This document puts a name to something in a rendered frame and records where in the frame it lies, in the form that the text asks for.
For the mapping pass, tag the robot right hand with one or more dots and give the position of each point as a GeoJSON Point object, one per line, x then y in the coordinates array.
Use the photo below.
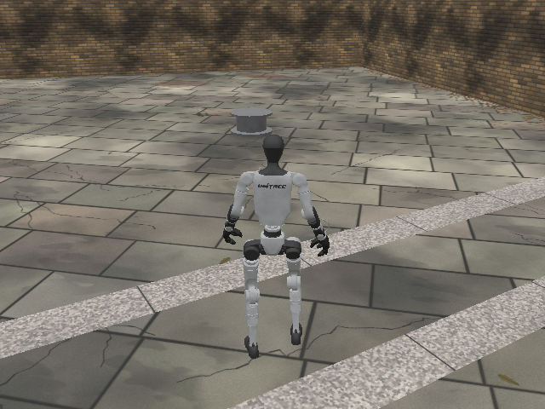
{"type": "Point", "coordinates": [323, 243]}

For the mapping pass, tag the robot left hand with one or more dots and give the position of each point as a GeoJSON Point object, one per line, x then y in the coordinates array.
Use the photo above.
{"type": "Point", "coordinates": [234, 232]}

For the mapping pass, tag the robot right forearm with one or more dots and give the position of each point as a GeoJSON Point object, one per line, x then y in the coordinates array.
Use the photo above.
{"type": "Point", "coordinates": [316, 226]}

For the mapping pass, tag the right robot upper arm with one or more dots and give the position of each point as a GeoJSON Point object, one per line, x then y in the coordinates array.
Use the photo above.
{"type": "Point", "coordinates": [300, 181]}

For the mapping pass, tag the robot left forearm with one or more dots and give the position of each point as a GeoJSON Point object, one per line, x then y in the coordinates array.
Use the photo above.
{"type": "Point", "coordinates": [230, 221]}

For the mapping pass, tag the right robot foot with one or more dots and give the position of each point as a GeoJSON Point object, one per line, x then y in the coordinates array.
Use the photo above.
{"type": "Point", "coordinates": [296, 337]}

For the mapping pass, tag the left robot upper arm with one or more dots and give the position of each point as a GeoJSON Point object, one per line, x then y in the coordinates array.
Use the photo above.
{"type": "Point", "coordinates": [246, 179]}

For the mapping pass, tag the robot torso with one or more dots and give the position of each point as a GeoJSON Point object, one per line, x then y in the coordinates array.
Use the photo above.
{"type": "Point", "coordinates": [272, 197]}

